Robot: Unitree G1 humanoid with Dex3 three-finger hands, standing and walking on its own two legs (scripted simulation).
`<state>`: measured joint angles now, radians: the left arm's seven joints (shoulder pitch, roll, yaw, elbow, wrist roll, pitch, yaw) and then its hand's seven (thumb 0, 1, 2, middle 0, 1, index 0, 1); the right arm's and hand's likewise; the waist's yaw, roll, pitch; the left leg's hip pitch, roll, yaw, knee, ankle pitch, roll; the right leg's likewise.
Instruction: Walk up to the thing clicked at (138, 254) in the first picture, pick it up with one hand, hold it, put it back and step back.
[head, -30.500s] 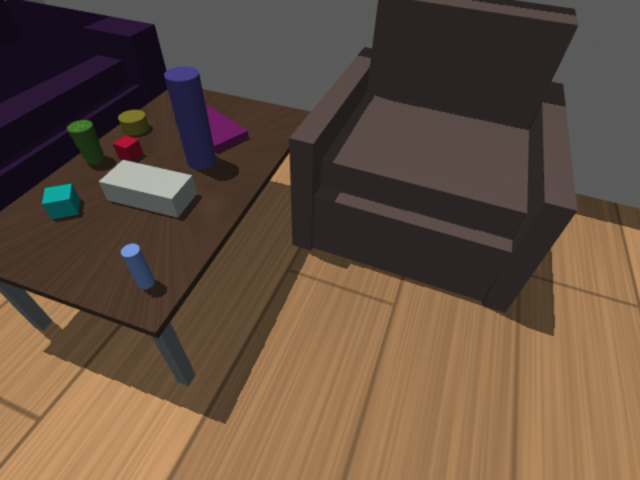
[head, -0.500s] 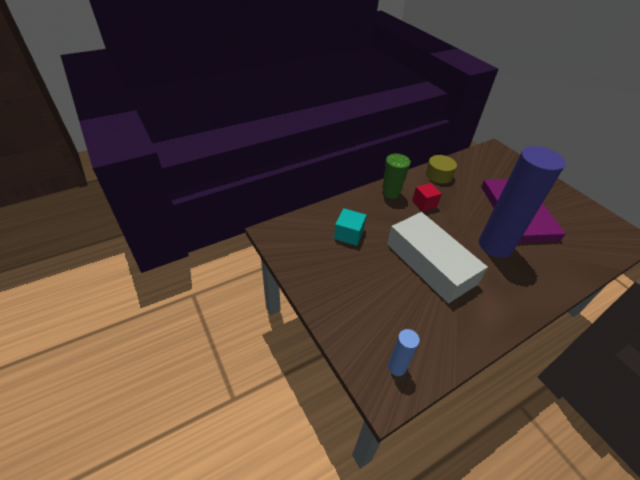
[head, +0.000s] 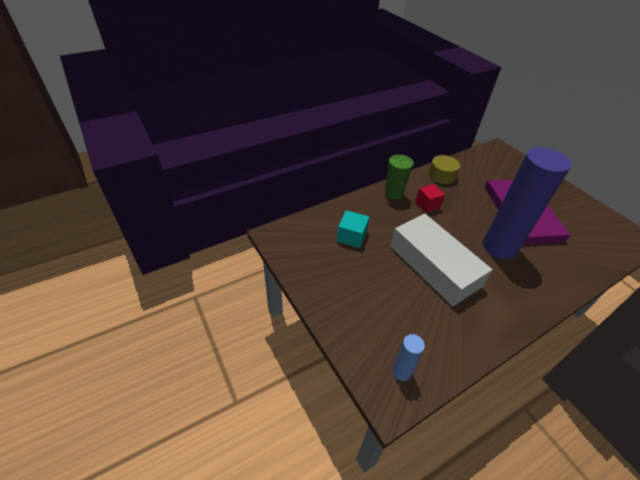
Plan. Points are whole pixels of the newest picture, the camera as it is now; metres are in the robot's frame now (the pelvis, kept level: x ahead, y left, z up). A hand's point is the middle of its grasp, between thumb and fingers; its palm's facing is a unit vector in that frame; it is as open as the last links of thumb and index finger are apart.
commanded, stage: stand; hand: right
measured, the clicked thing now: (407, 358) +0.43 -0.20 -0.30
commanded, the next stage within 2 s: step back in 0.90 s
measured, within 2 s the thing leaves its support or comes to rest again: neither
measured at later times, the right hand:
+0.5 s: hand out of the picture +0.07 -0.26 -0.16, palm faces -0.03 +0.94 -0.34, open 7.3 cm
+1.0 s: hand out of the picture +0.08 -0.27 -0.16, palm faces -0.02 +0.94 -0.35, open 7.3 cm
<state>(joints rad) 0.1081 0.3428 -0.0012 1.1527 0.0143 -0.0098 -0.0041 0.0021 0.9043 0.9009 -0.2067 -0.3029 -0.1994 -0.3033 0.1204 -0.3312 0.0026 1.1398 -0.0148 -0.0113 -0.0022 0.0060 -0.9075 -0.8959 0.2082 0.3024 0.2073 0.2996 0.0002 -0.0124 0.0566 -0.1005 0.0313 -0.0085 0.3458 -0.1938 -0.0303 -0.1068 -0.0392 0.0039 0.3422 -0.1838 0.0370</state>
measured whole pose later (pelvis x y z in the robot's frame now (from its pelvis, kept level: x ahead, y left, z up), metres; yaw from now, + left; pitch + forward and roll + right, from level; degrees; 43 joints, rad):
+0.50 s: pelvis +0.00 -0.01 +0.00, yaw +1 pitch -2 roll +0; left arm 0.13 0.34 0.00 1.15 0.02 -0.01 0.00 0.00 0.90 0.90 -0.21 -0.30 -0.20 -0.30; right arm 0.12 -0.34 0.00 1.14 -0.01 0.00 0.00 0.01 -0.91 -0.90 0.21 0.30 0.21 0.30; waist 0.00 -0.01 0.06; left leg -0.10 0.04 -0.02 0.34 -0.19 -0.04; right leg -0.10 -0.03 -0.01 0.33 -0.18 0.03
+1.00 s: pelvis -0.01 -0.01 -0.01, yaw +1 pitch -2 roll -1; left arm 0.09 0.35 0.04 1.07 0.00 0.01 -0.01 0.00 0.90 0.90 -0.21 -0.30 -0.20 -0.30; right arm 0.09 -0.36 -0.03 1.07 0.00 0.02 0.01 0.01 -0.91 -0.90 0.21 0.30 0.21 0.30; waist -0.01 0.01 0.12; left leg -0.20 0.04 -0.03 0.48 -0.23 -0.02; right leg -0.17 -0.03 -0.02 0.42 -0.21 0.02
